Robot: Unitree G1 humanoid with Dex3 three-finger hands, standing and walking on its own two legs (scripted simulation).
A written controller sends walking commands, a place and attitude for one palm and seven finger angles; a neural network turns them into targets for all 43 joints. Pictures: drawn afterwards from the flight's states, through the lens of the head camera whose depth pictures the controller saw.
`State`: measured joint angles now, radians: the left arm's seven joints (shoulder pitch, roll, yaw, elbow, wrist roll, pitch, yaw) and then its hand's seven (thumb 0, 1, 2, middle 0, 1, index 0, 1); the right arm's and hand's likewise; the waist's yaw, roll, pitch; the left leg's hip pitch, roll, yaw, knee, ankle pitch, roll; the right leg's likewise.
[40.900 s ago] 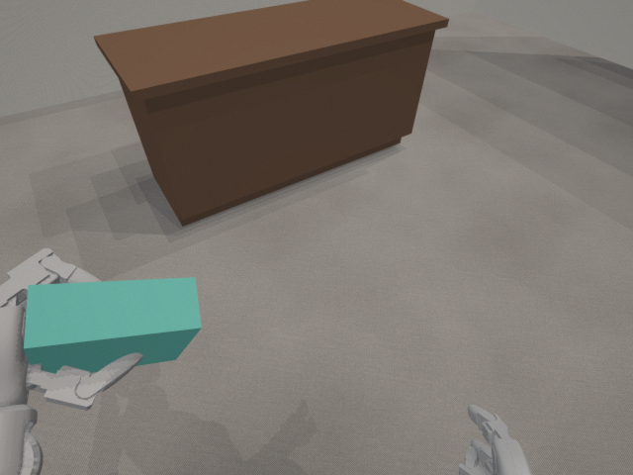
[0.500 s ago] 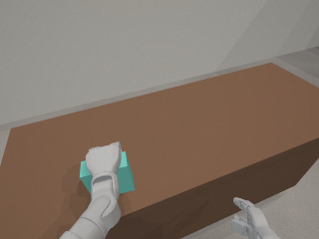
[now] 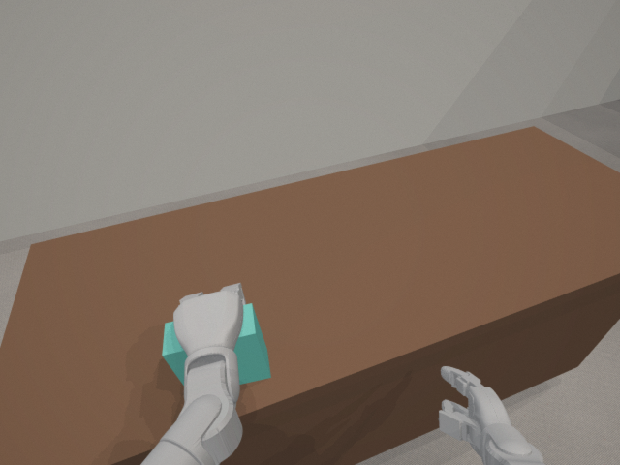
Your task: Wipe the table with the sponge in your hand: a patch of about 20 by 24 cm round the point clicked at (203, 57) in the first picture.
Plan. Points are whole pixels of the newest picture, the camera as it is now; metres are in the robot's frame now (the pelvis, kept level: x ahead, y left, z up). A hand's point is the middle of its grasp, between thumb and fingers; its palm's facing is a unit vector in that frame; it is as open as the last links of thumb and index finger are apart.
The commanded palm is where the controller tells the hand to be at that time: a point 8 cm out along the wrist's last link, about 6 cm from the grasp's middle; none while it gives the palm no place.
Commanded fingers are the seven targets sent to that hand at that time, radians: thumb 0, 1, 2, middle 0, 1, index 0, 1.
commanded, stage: wipe back along the third lane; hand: left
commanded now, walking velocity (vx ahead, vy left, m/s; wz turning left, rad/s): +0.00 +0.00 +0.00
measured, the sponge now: (224, 359) +0.28 +0.17 -0.03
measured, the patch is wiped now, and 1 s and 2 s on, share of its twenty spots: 1.00 1.00 1.00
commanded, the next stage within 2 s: slide back across to the middle lane in 0.52 s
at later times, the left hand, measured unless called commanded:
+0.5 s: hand (223, 340) +0.28 +0.17 +0.02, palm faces +0.01 -0.06 -1.00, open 9.6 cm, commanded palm +0.23 +0.15 +0.05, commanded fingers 0.00 0.10 1.30 -1.20 -1.60 -1.20 -1.60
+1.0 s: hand (213, 346) +0.27 +0.17 +0.03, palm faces +0.03 -0.14 -0.99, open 9.6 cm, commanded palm +0.20 +0.18 +0.07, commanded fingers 0.00 0.10 1.30 -1.20 -1.60 -1.20 -1.60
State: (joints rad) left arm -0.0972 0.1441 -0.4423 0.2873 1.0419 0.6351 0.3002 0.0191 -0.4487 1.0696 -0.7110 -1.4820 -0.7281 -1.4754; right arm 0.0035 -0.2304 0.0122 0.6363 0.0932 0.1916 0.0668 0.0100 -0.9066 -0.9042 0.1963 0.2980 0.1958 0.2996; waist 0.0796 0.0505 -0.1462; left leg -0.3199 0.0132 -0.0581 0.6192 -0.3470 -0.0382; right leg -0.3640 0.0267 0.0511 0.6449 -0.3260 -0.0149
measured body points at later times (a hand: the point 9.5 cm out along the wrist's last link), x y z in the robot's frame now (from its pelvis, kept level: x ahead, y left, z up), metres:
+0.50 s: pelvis -0.01 -0.01 +0.00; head -0.04 -0.04 +0.45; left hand +0.28 +0.17 +0.07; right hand +0.22 -0.21 -0.08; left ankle -0.02 +0.15 -0.72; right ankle +0.00 -0.11 -0.72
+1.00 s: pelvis +0.00 -0.01 +0.00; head -0.04 -0.04 +0.45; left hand +0.26 +0.18 +0.08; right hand +0.24 -0.21 -0.07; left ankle -0.02 +0.15 -0.72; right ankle +0.00 -0.11 -0.72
